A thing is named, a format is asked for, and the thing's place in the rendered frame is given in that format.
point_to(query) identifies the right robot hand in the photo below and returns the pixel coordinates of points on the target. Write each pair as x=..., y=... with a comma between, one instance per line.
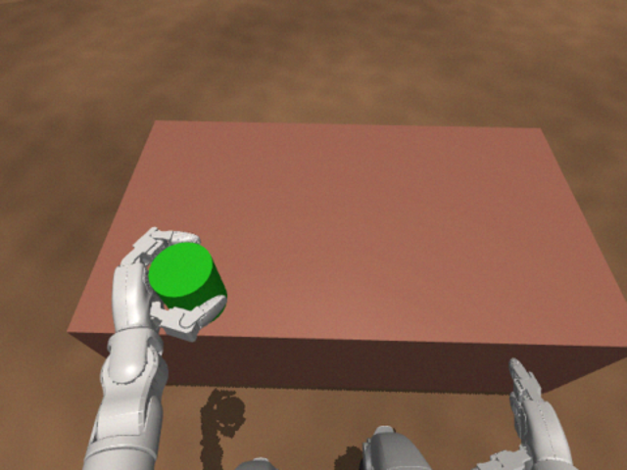
x=536, y=424

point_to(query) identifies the can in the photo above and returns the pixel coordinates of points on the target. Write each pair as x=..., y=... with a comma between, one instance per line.
x=184, y=275

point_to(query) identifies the left robot arm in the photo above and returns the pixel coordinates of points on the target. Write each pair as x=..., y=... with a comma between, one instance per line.
x=127, y=428

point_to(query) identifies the left robot hand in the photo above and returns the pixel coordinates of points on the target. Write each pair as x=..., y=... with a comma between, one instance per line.
x=136, y=304

